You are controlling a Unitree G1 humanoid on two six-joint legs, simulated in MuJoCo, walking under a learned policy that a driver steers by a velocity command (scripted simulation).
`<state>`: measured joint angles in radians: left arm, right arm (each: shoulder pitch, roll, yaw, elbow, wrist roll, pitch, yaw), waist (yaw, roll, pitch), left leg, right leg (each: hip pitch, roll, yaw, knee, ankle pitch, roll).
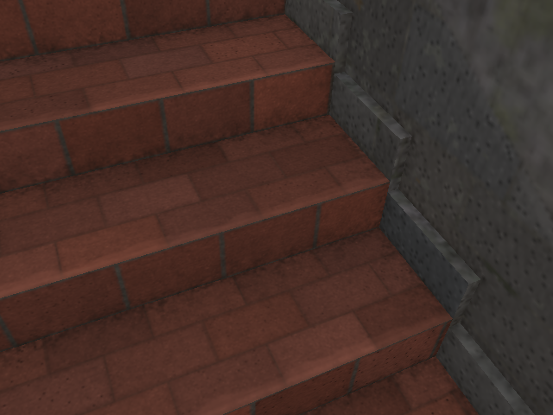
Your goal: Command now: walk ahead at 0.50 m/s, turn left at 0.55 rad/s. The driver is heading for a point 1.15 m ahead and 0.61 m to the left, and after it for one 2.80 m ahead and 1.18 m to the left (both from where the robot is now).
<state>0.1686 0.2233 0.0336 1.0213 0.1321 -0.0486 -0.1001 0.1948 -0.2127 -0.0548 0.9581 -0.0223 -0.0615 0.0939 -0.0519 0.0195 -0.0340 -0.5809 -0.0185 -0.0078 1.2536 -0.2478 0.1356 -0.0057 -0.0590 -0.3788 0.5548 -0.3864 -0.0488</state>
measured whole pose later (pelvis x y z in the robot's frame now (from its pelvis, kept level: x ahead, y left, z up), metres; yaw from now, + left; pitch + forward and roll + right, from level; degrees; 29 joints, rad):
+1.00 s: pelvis +0.47 +0.15 +0.23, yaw +38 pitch +6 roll +3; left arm 0.36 0.20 0.02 0.96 0.06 -0.11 -0.09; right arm 0.14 -0.17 -0.01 0.90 -0.02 -0.05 0.05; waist 0.00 -0.06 -0.13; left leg -0.74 -0.09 0.10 1.09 -0.47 0.09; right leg -0.61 -0.01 0.18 1.71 -0.06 -0.06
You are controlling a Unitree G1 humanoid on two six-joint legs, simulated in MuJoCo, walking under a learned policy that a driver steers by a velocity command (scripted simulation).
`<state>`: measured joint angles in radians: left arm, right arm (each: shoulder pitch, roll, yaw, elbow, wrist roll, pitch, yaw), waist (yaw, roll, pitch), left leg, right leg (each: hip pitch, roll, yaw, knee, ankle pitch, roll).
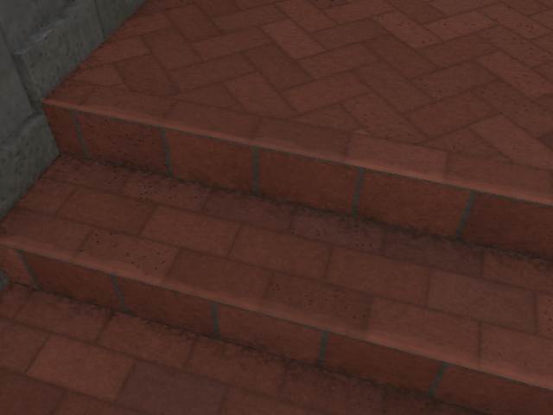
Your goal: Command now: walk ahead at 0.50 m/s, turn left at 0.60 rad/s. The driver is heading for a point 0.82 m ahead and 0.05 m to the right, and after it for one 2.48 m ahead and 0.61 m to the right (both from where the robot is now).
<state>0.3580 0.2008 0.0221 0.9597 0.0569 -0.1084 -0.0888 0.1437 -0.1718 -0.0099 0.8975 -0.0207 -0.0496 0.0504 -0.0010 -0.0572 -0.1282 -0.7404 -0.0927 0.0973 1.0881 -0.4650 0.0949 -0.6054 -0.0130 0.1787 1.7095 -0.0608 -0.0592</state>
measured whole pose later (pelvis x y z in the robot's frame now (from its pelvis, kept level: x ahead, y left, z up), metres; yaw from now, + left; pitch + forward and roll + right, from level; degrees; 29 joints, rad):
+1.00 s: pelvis +0.51 +0.05 +0.23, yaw +12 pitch +6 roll +4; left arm 0.67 0.08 -0.02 1.15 0.04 -0.13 -0.05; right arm -0.18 -0.07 0.07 0.58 -0.02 0.03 0.08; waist 0.09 -0.05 -0.04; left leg -1.10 0.07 0.16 1.29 -0.35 0.12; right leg 0.22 -0.13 0.00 0.08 -0.34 0.00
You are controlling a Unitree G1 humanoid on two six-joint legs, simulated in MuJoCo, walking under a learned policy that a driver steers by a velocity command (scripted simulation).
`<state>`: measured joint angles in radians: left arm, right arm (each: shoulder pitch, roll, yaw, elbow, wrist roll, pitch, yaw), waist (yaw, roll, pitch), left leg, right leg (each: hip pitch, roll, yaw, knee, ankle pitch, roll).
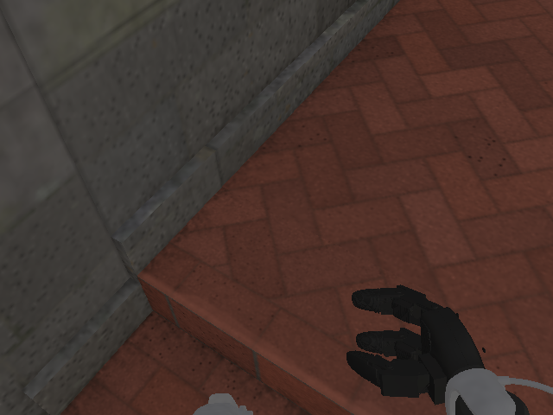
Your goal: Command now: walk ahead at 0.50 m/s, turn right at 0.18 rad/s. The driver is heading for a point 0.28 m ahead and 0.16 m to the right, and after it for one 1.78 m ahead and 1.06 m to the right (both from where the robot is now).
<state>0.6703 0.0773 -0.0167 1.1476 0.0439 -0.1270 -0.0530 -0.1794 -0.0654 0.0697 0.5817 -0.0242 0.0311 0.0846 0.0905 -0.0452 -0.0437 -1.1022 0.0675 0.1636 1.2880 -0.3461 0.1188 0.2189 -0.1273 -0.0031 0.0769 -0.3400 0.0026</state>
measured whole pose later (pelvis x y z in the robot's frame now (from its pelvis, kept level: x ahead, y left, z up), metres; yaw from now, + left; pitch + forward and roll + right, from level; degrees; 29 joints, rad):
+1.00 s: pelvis +0.59 -0.04 +0.29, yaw -32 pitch +5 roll -2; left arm 0.35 0.17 0.03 1.00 0.03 -0.13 -0.05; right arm -0.04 -0.18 0.03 0.75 -0.05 -0.08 0.05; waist 0.08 0.02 -0.10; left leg -0.81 0.10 -0.07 0.93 -0.13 -0.06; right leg -0.25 0.13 0.18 0.64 -0.45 -0.05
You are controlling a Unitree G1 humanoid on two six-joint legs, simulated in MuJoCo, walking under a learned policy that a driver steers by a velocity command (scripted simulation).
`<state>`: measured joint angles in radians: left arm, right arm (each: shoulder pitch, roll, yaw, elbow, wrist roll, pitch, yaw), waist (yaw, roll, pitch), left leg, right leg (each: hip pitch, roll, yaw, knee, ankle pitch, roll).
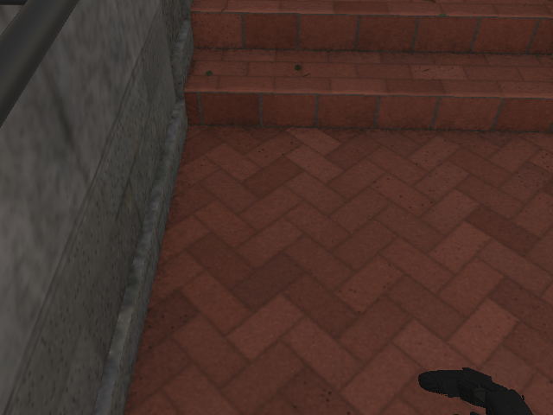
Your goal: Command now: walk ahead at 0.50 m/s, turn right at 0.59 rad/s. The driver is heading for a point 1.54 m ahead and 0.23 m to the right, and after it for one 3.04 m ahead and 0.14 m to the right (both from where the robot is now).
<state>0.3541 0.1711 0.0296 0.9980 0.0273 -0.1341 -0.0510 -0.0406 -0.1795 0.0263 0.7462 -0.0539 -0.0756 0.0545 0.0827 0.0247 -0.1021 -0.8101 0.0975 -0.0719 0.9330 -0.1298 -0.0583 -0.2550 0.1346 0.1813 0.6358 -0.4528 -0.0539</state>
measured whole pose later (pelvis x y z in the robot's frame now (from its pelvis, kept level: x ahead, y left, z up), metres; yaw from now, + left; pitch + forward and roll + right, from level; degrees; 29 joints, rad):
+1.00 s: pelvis +0.26 -0.03 +0.01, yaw -24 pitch +1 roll +0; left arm 0.15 0.14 0.05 0.67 -0.01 0.03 0.01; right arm 0.22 -0.14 -0.02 0.83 -0.01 0.02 -0.04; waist -0.02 -0.03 -0.04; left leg -0.31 0.04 -0.03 0.58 -0.30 -0.04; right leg -0.33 0.02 0.00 0.58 -0.27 -0.01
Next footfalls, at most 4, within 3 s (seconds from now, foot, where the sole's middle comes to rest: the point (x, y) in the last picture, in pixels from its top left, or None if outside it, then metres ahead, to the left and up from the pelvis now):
0.06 left None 0.19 0.16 -0.75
0.56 right None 0.29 -0.16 -0.75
0.88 left None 0.36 0.08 -0.75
1.68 left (356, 344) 0.73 -0.12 -0.75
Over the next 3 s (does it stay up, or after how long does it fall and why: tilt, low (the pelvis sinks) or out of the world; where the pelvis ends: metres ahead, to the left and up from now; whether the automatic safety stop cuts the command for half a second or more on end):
stays up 1.14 -0.31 0.03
